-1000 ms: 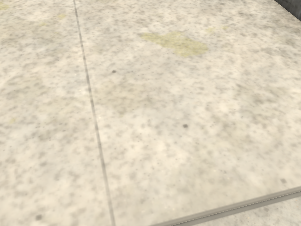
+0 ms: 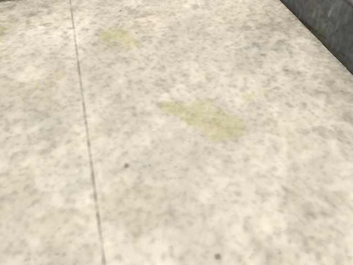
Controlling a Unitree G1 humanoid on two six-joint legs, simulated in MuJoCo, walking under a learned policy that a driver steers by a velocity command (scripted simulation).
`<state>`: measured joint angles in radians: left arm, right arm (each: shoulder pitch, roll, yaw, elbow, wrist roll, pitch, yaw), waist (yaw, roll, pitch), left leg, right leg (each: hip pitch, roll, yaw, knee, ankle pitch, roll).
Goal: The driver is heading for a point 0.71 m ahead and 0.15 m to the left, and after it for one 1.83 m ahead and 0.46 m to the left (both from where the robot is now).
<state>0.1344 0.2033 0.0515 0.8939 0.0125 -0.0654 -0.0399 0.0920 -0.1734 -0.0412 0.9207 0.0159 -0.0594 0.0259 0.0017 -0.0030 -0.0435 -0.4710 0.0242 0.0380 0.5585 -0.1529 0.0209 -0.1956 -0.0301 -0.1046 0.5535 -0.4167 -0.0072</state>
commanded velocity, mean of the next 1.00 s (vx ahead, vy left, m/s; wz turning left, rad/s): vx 0.41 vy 0.00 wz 0.13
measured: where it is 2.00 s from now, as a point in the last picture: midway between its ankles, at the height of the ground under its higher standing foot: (120, 176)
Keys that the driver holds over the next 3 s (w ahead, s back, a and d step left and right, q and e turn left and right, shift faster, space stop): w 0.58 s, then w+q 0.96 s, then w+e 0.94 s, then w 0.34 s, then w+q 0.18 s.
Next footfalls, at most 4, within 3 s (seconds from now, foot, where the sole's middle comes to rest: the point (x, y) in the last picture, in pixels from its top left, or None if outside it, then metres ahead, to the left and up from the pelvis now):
0.68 right None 0.40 -0.13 -0.76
1.26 left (132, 241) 0.60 0.19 -0.76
1.78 right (142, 164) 0.97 0.18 -0.76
2.26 left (86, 136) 1.12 0.46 -0.76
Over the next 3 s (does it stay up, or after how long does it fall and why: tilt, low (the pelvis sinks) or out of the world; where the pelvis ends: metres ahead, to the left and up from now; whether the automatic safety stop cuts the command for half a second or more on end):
stays up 1.39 0.31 0.02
